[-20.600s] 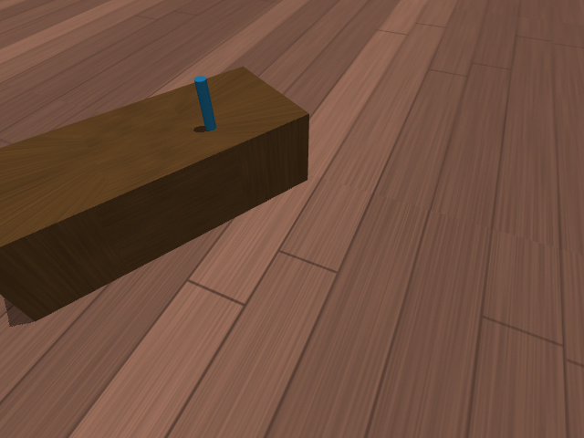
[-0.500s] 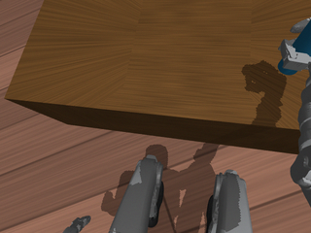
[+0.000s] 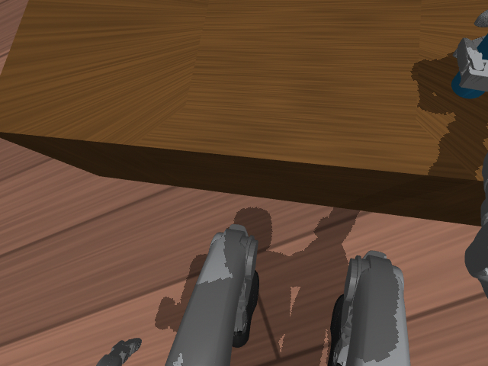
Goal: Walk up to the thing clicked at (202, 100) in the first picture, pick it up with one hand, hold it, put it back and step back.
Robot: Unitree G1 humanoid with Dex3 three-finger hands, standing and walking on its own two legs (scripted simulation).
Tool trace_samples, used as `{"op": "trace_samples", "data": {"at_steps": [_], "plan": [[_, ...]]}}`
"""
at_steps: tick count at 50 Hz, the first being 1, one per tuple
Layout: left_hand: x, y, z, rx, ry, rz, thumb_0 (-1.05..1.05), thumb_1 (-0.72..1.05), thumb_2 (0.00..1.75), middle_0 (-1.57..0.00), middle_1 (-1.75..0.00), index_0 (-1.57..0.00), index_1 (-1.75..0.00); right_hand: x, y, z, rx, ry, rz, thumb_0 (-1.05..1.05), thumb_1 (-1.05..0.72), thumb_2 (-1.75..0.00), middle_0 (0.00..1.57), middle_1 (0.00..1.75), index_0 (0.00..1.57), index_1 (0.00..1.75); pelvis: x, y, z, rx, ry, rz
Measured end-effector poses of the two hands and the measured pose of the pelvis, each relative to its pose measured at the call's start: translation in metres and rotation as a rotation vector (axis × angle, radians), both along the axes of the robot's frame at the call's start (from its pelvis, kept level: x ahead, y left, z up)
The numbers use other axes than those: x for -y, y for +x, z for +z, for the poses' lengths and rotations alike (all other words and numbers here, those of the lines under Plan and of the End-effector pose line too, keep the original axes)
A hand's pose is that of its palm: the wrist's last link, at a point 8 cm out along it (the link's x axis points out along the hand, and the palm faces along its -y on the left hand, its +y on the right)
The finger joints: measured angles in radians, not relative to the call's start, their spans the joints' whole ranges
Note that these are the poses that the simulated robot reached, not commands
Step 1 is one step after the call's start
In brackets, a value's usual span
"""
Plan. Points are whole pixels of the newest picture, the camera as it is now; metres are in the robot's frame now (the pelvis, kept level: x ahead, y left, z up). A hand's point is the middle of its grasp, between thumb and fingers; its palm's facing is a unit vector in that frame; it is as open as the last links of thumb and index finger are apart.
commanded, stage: lower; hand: right
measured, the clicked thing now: out of the picture +0.57 -0.22 +0.04
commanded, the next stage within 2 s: loosen in 0.36 s
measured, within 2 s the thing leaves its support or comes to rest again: rests again in 0.22 s
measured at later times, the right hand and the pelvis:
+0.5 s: hand (478, 58) +0.57 -0.21 -0.02, palm faces +0.16 +0.99 -0.02, open 6.0 cm; pelvis -0.01 +0.00 -0.03, yaw +0 degrees
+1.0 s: hand (481, 52) +0.58 -0.21 -0.01, palm faces +0.16 +0.99 -0.02, open 9.3 cm; pelvis -0.01 +0.00 -0.04, yaw +0 degrees
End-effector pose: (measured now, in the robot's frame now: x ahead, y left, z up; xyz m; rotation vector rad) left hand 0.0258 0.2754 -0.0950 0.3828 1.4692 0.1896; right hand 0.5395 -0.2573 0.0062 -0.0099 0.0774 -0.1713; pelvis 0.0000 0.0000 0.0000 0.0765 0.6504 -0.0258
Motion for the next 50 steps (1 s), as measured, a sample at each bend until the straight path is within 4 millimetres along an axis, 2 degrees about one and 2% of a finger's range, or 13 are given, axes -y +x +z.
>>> {"op": "trace_samples", "data": {"at_steps": [16, 29, 41, 50], "plan": [[-0.003, -0.005, -0.022, -0.015, 0.003, 0.003, 0.01, 0.91, 0.89, -0.20, -0.30, -0.21, -0.30, 0.002, 0.002, -0.020, 0.004, -0.004, 0.005, 0.00, -0.02, -1.23, 0.97, 1.17, 0.99, 1.16, -0.001, -0.004, -0.023, -0.005, -0.001, -0.001], [-0.004, -0.008, -0.037, -0.019, 0.002, -0.003, 0.01, 0.92, 0.88, -0.20, -0.31, -0.21, -0.30, 0.004, 0.006, -0.021, 0.032, -0.010, 0.008, 0.00, -0.02, -1.20, 0.98, 1.16, 1.00, 1.15, 0.000, -0.009, -0.039, 0.000, 0.000, -0.004], [-0.001, -0.013, -0.041, -0.016, -0.006, 0.003, 0.01, 0.94, 0.87, -0.20, -0.31, -0.22, -0.29, 0.004, 0.008, -0.016, 0.041, -0.008, 0.007, 0.00, 0.02, -0.75, 1.06, 0.93, 1.07, 0.93, 0.000, -0.012, -0.043, 0.004, 0.002, -0.004], [0.001, -0.017, -0.041, -0.027, -0.010, 0.005, 0.01, 0.92, 0.88, -0.20, -0.31, -0.22, -0.30, 0.004, 0.010, -0.015, 0.040, -0.011, 0.009, 0.00, 0.14, -0.50, 0.92, 0.70, 0.91, 0.70, 0.000, -0.013, -0.044, 0.003, 0.003, -0.004]]}}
